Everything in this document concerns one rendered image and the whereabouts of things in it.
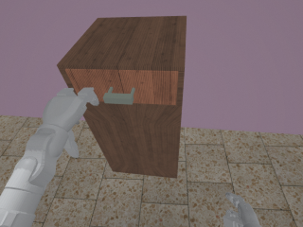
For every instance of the robot left hand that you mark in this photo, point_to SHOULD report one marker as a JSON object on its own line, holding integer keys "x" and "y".
{"x": 66, "y": 109}

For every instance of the robot left forearm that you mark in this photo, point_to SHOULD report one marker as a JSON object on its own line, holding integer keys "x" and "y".
{"x": 26, "y": 186}

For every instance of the robot right hand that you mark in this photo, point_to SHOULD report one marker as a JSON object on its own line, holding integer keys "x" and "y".
{"x": 245, "y": 214}

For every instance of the drawer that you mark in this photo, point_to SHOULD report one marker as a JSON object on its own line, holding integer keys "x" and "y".
{"x": 151, "y": 86}

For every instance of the handle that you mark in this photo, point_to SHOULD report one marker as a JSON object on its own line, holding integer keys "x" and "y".
{"x": 118, "y": 98}

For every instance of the cabinet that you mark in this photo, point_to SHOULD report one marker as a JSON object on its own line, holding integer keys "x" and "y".
{"x": 138, "y": 138}

